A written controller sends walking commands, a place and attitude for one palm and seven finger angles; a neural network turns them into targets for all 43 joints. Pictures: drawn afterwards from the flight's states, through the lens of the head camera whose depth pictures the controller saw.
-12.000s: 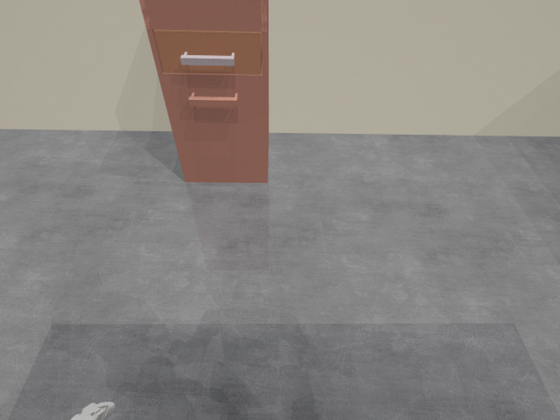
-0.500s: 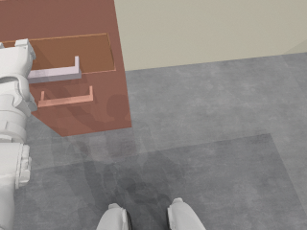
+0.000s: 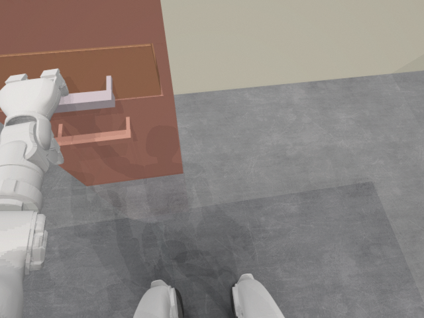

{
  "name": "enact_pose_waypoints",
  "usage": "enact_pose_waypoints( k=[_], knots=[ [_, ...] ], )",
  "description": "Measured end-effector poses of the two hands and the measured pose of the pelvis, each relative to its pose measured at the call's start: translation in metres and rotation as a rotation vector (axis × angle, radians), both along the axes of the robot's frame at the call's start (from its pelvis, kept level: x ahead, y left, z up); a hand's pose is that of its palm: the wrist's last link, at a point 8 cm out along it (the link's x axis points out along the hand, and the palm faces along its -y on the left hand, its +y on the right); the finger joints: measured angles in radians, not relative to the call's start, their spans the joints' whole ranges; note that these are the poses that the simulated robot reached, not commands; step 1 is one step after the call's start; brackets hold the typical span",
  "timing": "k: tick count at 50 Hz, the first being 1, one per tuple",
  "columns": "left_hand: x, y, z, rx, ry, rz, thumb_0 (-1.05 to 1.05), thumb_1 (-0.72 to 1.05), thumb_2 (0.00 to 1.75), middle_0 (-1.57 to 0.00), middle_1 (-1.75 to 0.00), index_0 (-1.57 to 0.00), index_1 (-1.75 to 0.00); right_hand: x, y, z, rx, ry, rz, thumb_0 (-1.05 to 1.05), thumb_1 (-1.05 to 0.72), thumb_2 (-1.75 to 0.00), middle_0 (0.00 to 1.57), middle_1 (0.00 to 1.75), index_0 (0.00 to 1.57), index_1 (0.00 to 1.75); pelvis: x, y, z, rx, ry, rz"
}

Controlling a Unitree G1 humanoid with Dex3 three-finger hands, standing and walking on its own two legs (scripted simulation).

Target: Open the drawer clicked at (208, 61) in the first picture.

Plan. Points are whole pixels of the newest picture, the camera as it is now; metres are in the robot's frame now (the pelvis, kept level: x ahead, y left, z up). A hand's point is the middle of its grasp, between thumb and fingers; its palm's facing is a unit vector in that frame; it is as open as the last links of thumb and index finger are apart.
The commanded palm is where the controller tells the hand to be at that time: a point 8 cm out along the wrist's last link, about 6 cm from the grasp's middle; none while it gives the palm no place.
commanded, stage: move the hooked fingers above the handle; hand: left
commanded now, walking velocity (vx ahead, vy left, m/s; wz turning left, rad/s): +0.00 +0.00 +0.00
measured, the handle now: (66, 93) +0.58 +0.27 -0.03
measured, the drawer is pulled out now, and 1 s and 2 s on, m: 0.00 0.00 0.00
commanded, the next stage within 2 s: lower the fingers behind the handle in 1.76 s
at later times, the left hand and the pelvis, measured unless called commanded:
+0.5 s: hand (67, 107) +0.51 +0.23 +0.02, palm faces -0.11 -0.06 -0.99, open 13.8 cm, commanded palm +0.51 +0.25 +0.08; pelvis +0.00 -0.01 +0.00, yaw +1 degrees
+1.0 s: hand (71, 80) +0.54 +0.21 +0.05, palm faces +0.09 -0.08 -0.99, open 13.8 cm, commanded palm +0.52 +0.25 +0.08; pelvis +0.00 -0.01 -0.01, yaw +1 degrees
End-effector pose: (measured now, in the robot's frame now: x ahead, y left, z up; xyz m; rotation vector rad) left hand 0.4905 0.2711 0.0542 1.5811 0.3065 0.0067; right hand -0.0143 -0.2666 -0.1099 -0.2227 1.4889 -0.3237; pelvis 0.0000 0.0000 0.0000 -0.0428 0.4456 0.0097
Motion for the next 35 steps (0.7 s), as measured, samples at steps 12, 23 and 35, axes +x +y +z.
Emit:
enact_pose_waypoints(
  k=[12,23,35],
  knots=[
    [0.013,-0.027,0.053,-0.066,-0.213,-0.119,0.0,-0.49,0.3,-0.31,-1.2,-0.3,-1.2,0.006,-0.003,0.008,-0.023,-0.03,0.013,0.0,-0.9,-0.9,0.2,0.3,0.21,0.3,0.006,-0.002,0.002,-0.012,-0.031,0.041],
    [0.0,-0.034,0.013,-0.086,-0.021,-0.155,0.0,-0.49,0.3,-0.32,-1.2,-0.32,-1.2,-0.006,-0.008,0.011,-0.039,-0.01,-0.005,0.0,-0.9,-0.9,0.2,0.3,0.21,0.3,0.001,-0.005,0.004,-0.001,-0.024,0.014],
    [0.008,0.001,0.037,0.056,-0.12,0.044,0.0,-0.49,0.3,-0.31,-1.2,-0.31,-1.2,-0.01,-0.013,0.0,-0.005,0.011,-0.004,0.0,-0.9,-0.9,0.2,0.3,0.21,0.3,-0.003,-0.009,-0.001,-0.003,-0.011,0.023]
  ],
)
